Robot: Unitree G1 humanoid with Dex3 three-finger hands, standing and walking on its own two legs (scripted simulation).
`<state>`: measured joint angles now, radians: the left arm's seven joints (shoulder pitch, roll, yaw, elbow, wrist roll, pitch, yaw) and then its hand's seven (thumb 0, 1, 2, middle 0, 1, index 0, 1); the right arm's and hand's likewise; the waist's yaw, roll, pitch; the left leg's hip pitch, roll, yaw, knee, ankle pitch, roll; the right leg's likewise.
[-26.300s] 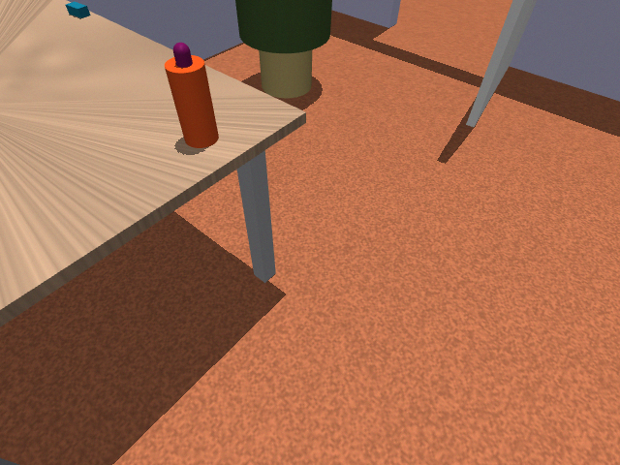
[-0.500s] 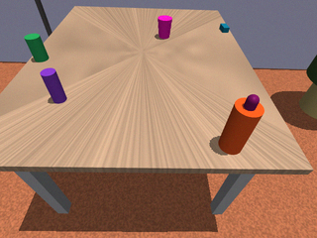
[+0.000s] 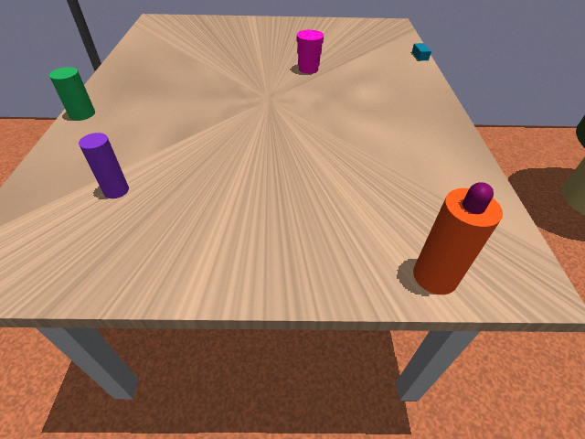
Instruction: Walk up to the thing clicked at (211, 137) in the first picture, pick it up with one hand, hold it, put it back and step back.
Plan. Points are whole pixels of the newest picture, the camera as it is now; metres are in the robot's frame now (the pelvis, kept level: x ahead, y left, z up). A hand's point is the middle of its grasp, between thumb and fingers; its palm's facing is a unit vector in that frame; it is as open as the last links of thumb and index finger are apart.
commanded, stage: home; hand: right
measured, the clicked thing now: (456, 237) +0.41 -0.25 +0.05
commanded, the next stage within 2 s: stand in 0.12 s
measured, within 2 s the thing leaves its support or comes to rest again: neither
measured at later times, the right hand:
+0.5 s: hand out of the picture +0.05 -0.27 -0.16, palm faces -0.05 +0.94 -0.35, open 13.7 cm
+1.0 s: hand out of the picture +0.06 -0.26 -0.16, palm faces -0.03 +0.94 -0.35, open 7.4 cm
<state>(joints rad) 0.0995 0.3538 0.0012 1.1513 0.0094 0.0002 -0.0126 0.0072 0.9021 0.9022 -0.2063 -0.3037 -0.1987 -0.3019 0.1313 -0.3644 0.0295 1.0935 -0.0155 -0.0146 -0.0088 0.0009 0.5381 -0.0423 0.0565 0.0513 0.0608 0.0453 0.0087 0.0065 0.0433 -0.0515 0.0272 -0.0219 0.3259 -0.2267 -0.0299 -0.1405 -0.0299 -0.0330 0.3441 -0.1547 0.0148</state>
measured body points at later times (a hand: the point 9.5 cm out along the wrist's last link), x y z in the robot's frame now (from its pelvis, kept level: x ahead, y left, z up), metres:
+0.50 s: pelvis -0.01 -0.01 +0.00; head +0.00 -0.01 +0.45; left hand +0.06 +0.29 -0.13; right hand +0.06 -0.31 -0.14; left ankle -0.03 +0.14 -0.75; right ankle +0.02 -0.13 -0.75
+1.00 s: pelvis +0.00 -0.01 +0.00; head +0.01 -0.01 +0.45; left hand +0.08 +0.29 -0.13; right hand +0.06 -0.31 -0.14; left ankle -0.03 +0.14 -0.75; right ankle +0.02 -0.13 -0.75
